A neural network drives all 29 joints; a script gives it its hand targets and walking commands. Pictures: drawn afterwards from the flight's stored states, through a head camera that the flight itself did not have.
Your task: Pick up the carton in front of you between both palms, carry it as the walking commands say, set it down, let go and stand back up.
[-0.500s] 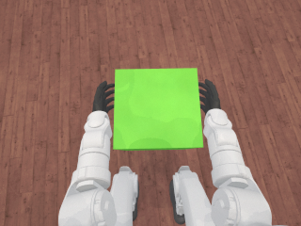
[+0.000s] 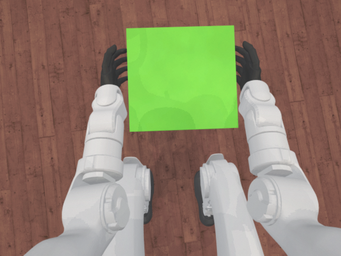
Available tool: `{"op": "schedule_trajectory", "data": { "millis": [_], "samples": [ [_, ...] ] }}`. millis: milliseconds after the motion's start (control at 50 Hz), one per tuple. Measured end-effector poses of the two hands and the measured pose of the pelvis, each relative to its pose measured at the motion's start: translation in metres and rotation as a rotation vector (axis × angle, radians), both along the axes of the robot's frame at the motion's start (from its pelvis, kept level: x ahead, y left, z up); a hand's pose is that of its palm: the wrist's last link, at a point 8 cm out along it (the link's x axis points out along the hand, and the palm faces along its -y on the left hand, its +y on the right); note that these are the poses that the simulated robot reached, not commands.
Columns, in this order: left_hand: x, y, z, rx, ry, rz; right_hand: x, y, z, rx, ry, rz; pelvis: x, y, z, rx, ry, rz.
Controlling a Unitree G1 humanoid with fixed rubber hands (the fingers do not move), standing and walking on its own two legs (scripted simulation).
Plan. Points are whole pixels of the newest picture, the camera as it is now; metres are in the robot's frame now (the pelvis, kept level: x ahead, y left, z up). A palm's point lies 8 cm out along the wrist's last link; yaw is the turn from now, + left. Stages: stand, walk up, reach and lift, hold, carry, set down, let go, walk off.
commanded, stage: set down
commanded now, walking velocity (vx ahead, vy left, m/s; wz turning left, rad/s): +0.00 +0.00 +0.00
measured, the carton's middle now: (178, 90) +0.47 -0.01 -0.18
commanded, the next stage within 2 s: none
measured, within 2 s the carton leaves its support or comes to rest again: rests again in 0.96 s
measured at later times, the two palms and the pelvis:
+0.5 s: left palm (123, 83) +0.51 +0.14 -0.23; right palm (229, 85) +0.50 -0.16 -0.24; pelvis -0.01 -0.01 -0.09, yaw +1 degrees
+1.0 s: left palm (124, 86) +0.51 +0.14 -0.26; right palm (226, 88) +0.50 -0.16 -0.27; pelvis -0.01 -0.01 -0.11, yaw +0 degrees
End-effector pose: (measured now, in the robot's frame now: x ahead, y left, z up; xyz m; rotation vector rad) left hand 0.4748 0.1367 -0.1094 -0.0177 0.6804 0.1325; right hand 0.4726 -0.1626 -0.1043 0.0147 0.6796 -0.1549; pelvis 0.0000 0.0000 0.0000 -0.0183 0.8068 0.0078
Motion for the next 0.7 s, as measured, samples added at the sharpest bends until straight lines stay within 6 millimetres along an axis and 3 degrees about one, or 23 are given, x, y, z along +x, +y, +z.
{"op": "schedule_trajectory", "data": {
  "millis": [360, 480, 700],
  "samples": [
    [0.022, -0.004, -0.113, 0.029, 0.050, -0.020, 0.022, -0.004, -0.116, -0.015, 0.049, 0.023, -0.011, -0.006, -0.073, 0.012, -0.035, -0.006],
    [0.037, 0.000, -0.121, 0.045, 0.043, -0.022, 0.028, -0.001, -0.138, -0.005, 0.041, 0.028, -0.008, -0.007, -0.089, 0.019, -0.064, -0.001],
    [0.034, -0.002, -0.134, 0.047, 0.073, -0.031, 0.024, -0.003, -0.150, -0.010, 0.071, 0.033, -0.008, -0.010, -0.102, 0.018, -0.081, -0.011]
  ]
}}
